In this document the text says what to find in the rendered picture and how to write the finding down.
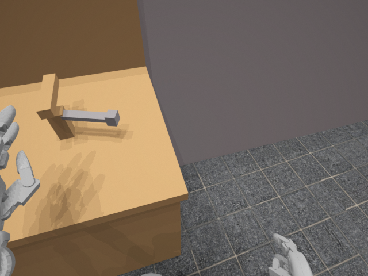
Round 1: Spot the left robot hand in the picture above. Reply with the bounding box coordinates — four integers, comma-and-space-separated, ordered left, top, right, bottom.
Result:
0, 105, 40, 231

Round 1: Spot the tap lever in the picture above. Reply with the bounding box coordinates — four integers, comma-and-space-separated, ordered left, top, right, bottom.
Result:
60, 109, 120, 127

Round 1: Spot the counter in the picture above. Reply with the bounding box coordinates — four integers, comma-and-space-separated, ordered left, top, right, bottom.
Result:
0, 0, 188, 276

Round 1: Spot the right robot hand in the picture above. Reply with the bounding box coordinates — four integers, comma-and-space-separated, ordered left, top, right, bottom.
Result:
269, 233, 313, 276

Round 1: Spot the robot left forearm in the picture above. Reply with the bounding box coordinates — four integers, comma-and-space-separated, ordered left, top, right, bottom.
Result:
0, 231, 16, 276

